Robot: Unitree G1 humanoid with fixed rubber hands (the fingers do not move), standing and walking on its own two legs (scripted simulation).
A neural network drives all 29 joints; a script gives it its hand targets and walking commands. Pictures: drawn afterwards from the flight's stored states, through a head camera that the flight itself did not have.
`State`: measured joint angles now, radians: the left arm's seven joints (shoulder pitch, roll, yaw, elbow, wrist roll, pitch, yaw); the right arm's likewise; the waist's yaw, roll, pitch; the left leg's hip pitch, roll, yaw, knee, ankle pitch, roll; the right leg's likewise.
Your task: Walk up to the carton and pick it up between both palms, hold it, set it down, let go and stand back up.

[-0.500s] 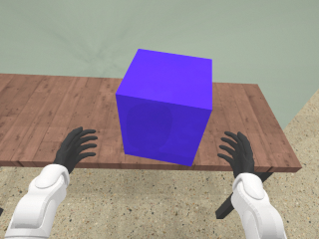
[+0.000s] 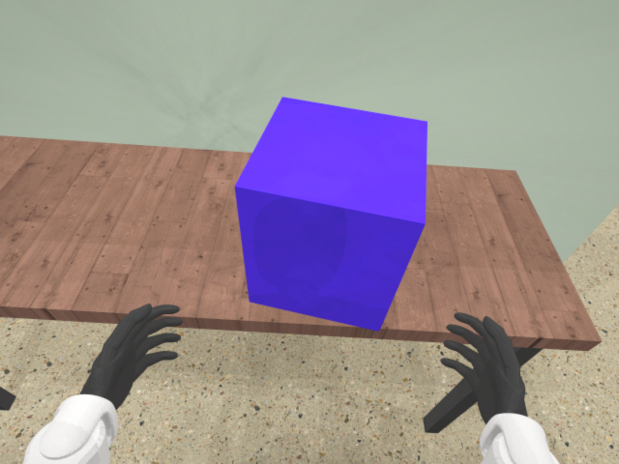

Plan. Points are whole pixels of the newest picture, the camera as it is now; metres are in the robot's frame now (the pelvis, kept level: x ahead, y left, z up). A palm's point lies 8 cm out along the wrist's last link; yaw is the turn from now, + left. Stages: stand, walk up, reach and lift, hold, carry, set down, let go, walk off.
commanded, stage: set down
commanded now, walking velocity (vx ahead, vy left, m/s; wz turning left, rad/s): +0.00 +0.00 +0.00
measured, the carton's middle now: (332, 217) +0.43 +0.00 +0.06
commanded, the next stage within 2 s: let go in 1.70 s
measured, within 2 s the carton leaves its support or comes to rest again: neither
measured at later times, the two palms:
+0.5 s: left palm (125, 389) +0.18 +0.23 +0.01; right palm (477, 416) +0.18 -0.18 +0.01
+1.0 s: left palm (128, 416) +0.16 +0.24 -0.03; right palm (481, 441) +0.16 -0.19 -0.03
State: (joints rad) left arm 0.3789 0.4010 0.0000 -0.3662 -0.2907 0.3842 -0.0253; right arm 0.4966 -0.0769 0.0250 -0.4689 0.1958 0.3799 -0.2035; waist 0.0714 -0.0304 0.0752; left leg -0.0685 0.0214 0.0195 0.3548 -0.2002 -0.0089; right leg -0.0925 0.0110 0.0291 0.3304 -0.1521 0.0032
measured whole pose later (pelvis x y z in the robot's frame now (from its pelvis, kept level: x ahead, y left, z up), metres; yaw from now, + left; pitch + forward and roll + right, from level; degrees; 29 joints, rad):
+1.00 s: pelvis +0.02 +0.01 +0.00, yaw +0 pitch -5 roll +0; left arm 0.41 0.27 -0.03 0.03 -0.11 0.25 0.00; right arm 0.47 -0.10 -0.01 0.09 0.08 0.06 -0.07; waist 0.04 -0.01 0.11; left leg -0.03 0.01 0.03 0.34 -0.23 0.00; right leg -0.06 0.00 0.04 0.32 -0.18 0.02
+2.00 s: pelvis +0.03 -0.01 +0.00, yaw +0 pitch -4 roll +0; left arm 0.23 0.19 -0.02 0.50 -0.02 0.12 0.02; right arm 0.21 -0.15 -0.03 0.75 0.00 -0.22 0.03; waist 0.03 -0.01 0.09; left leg -0.06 0.04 0.02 0.39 -0.26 -0.02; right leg -0.09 0.02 0.01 0.38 -0.22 -0.01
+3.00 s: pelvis +0.01 +0.02 +0.00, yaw +3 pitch -4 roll +0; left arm 0.17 0.31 0.02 1.08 0.02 -0.02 -0.01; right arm 0.16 -0.31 -0.02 1.08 -0.02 -0.03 0.01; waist 0.03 0.01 0.04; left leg -0.08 -0.02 0.01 0.36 -0.21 0.02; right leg -0.10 -0.05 -0.02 0.36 -0.19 0.04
